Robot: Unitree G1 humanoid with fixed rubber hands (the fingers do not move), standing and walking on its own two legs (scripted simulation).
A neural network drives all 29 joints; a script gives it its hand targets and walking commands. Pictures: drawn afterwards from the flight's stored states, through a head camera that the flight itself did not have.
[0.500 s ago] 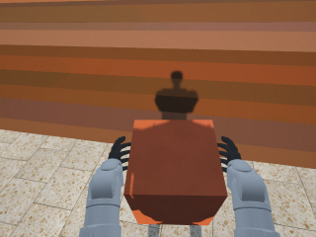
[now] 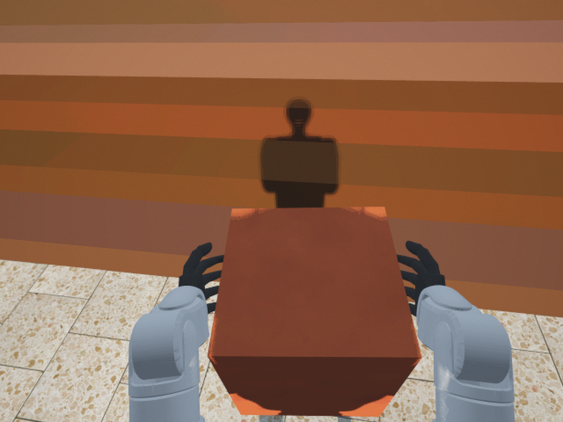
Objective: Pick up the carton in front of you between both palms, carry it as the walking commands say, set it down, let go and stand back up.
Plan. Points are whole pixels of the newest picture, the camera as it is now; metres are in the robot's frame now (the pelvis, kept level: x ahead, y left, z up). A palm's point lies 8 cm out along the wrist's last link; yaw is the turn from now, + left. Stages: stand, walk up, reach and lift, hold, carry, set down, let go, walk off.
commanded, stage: carry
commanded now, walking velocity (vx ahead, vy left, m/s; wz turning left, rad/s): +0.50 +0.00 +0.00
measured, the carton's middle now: (308, 316) +0.27 +0.00 +0.02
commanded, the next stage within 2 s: none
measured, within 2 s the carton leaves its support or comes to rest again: neither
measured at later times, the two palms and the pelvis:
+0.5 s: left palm (222, 110) +0.64 +0.14 +0.16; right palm (375, 100) +0.65 -0.15 +0.16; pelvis +0.31 -0.02 -0.01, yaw +0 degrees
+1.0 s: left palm (240, 48) +1.02 +0.14 +0.14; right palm (348, 45) +1.02 -0.16 +0.13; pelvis +0.63 +0.00 -0.01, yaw +0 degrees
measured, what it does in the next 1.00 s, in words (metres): walks ahead: right foot, then left foot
